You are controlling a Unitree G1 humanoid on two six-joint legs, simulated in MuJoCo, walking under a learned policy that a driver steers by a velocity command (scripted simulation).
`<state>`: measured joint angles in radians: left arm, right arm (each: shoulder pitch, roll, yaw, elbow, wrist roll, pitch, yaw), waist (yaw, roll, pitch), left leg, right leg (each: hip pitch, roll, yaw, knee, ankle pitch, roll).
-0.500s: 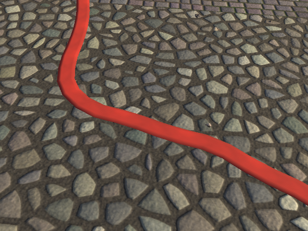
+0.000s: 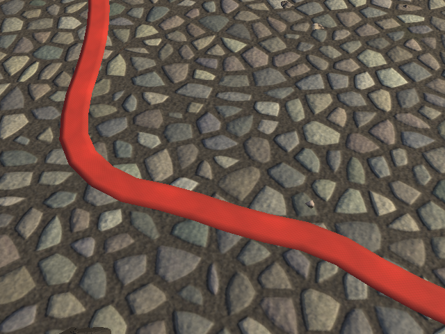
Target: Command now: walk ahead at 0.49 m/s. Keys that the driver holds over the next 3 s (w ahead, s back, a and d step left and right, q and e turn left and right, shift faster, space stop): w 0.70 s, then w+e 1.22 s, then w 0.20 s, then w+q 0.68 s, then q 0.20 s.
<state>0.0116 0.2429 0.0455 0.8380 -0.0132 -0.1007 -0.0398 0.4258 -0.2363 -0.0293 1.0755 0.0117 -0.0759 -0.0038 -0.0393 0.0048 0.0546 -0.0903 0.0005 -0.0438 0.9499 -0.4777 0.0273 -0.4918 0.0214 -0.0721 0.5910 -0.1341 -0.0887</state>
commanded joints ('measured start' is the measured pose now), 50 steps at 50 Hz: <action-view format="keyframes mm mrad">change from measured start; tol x16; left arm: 1 233 139 36 34 2 0 9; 22 367 188 49 145 -6 38 51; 25 488 -4 -16 109 14 23 38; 45 -49 53 13 -42 -11 26 7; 50 39 112 42 -69 -7 27 -22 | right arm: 1 -75 -138 -22 -116 40 -65 8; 19 -497 -79 -23 -289 9 -32 31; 22 -391 -133 -46 -275 10 -39 39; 25 45 -330 -114 -155 -10 -30 28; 30 -218 -105 -43 -204 -22 -40 32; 50 -107 -211 -79 -133 -3 13 -26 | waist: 1 121 -79 -173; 20 95 -56 29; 26 -77 214 -426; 29 -7 47 -126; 50 53 87 -53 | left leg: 1 -615 64 -58 430 72 39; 13 -538 131 31 -258 583 -25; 20 -552 86 32 -441 481 18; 23 -189 8 96 -474 416 77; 24 120 145 -57 -439 423 139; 25 488 380 -543 -535 223 309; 26 499 388 -688 -646 143 298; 33 -67 227 -153 -799 496 208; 46 160 265 115 -808 553 136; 50 214 273 181 -551 1064 88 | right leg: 1 613 -344 562 -349 -172 -192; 7 228 -225 231 -492 70 -166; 19 525 -268 143 -424 163 -105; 23 542 -225 92 -92 568 -46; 26 -192 18 188 715 -431 47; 27 -267 -37 189 748 -368 27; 41 -164 -139 94 101 239 69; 50 -19 -20 -20 3 -9 -34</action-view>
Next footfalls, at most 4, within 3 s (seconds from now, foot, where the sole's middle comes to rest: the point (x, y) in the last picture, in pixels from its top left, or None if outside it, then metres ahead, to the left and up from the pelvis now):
0.48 left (177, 329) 0.46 0.15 -0.75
1.04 right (256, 233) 0.76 -0.11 -0.75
1.52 left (220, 156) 1.09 0.00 -0.75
2.04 right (318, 139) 1.16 -0.38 -0.75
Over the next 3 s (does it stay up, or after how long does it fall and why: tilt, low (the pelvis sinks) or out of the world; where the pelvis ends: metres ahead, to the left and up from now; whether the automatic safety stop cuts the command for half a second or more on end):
stays up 1.54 -0.51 0.02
